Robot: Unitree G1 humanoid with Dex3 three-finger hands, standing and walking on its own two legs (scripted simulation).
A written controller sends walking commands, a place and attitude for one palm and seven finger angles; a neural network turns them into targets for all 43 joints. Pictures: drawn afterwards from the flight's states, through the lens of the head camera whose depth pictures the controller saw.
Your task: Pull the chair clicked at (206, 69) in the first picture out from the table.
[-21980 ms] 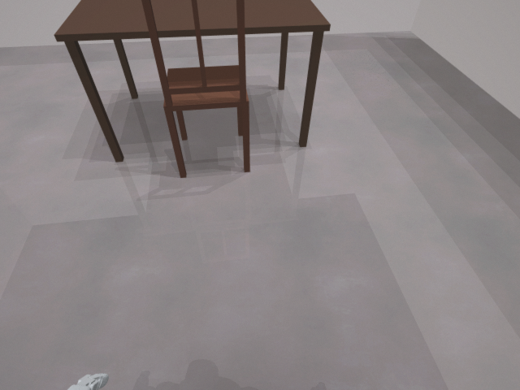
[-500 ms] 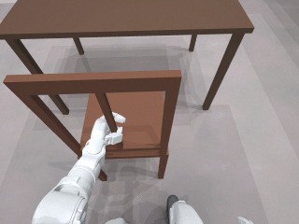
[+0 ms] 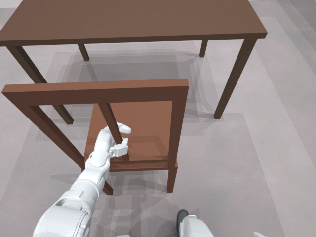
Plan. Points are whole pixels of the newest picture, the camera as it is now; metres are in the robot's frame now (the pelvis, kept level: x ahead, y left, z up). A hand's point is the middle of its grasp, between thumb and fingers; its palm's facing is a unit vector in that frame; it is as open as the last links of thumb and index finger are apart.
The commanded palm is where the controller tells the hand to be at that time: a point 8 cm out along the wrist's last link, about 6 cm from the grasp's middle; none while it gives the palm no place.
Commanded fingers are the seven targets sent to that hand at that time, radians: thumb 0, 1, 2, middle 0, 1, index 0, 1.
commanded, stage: step backward, pulling the chair out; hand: left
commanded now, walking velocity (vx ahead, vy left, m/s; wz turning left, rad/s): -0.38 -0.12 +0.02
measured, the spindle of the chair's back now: (117, 136) +0.39 +0.13 -0.04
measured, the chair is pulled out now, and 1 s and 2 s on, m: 0.33 0.35 0.35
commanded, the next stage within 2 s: stop walking, hand still on the chair in 0.16 s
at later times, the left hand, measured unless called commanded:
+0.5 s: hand (123, 150) +0.35 +0.11 -0.05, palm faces -0.06 -0.98 -0.20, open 5.3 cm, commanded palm +0.34 +0.16 -0.03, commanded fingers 0.00 0.90 0.90 -0.50 -1.45 -0.50 -1.45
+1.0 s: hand (122, 151) +0.34 +0.11 -0.05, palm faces -0.10 -0.98 -0.18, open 5.4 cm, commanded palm +0.33 +0.16 -0.03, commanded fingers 0.00 0.90 0.90 -0.50 -1.45 -0.50 -1.45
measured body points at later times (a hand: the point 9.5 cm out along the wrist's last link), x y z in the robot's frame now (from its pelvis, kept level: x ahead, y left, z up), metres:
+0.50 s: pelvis +0.01 +0.00 +0.00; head +0.06 -0.01 +0.45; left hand +0.35 +0.16 -0.04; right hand +0.08 -0.26 -0.13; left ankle -0.01 +0.14 -0.72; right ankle +0.14 -0.12 -0.72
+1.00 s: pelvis +0.07 +0.01 +0.01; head +0.10 +0.00 +0.46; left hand +0.35 +0.16 -0.03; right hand +0.22 -0.23 -0.10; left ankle -0.01 +0.14 -0.72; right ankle +0.14 -0.12 -0.72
